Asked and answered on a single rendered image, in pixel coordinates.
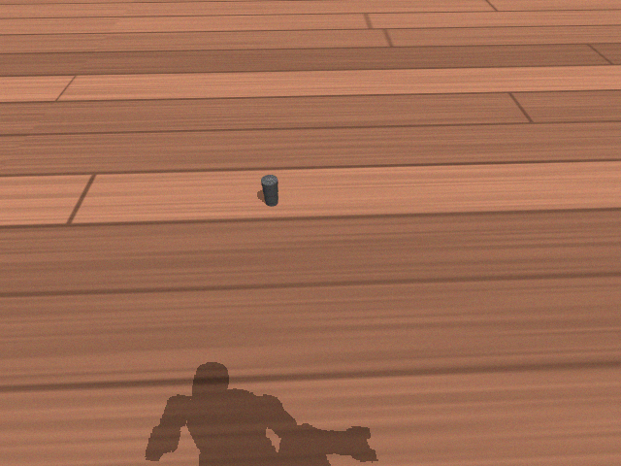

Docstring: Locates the cup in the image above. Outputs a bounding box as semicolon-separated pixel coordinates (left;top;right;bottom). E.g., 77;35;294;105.
261;175;278;207

